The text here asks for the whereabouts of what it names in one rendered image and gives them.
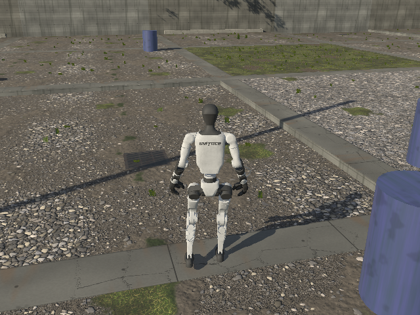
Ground robot thigh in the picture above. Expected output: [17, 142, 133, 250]
[217, 182, 232, 226]
[187, 182, 201, 224]

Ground robot right forearm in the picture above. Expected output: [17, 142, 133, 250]
[235, 158, 247, 184]

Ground right robot thigh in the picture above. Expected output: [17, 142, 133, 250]
[217, 182, 232, 226]

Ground right robot upper arm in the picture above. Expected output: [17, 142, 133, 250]
[224, 132, 242, 168]

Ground robot left hand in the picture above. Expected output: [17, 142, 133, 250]
[169, 181, 184, 195]

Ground robot right hand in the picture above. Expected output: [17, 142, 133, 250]
[232, 182, 248, 196]

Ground left robot thigh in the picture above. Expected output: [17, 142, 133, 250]
[187, 182, 201, 224]

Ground robot left forearm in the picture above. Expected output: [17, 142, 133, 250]
[171, 158, 184, 184]

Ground left robot upper arm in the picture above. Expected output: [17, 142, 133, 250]
[178, 132, 196, 169]

